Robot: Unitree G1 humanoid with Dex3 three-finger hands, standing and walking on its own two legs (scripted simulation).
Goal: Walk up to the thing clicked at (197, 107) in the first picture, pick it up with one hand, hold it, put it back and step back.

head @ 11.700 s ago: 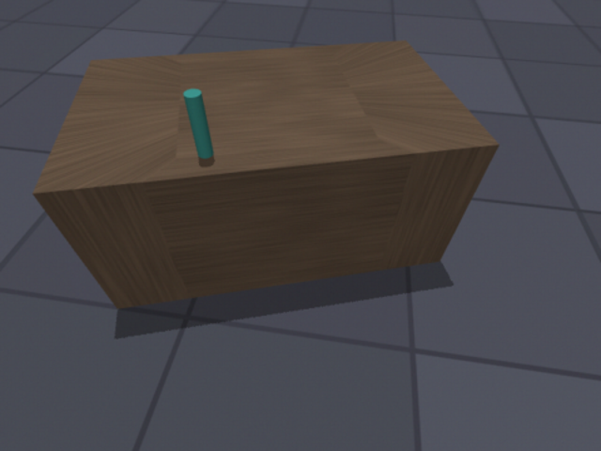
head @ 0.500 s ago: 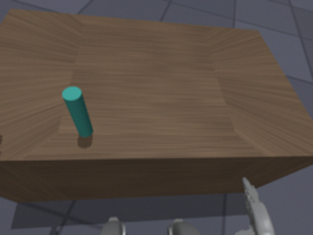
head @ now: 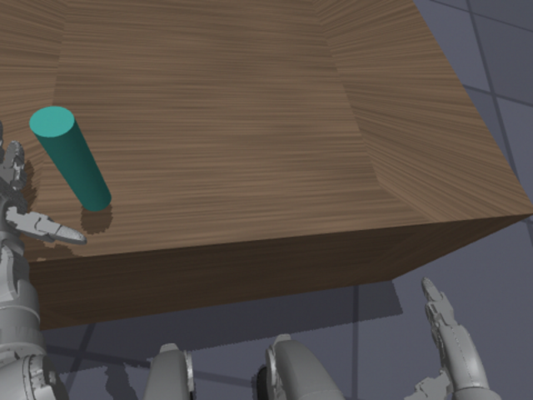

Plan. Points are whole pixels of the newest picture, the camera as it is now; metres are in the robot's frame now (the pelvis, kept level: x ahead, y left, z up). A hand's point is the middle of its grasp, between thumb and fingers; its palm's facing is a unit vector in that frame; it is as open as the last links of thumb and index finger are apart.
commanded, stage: close in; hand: left
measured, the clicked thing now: (78, 167) +0.45 +0.22 +0.02
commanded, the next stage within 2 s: rest palm in 0.36 s
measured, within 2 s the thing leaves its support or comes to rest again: leaves its support in 1.92 s
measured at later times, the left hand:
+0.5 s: hand (85, 182) +0.43 +0.21 +0.01, palm faces +0.16 -0.99 +0.04, open 17.4 cm
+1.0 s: hand (83, 174) +0.44 +0.21 +0.01, palm faces +0.18 -0.98 +0.02, open 15.8 cm
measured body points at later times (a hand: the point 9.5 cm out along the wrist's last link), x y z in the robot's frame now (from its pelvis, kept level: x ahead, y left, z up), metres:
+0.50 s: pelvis -0.01 -0.01 -0.01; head +0.11 +0.04 +0.42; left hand +0.42 +0.26 +0.01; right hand +0.15 -0.27 +0.00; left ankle +0.03 +0.11 -0.63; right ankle +0.02 -0.15 -0.63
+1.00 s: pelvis +0.00 -0.01 +0.00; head +0.12 +0.04 +0.43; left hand +0.43 +0.27 +0.01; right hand +0.16 -0.27 +0.01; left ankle +0.03 +0.11 -0.63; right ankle +0.02 -0.15 -0.63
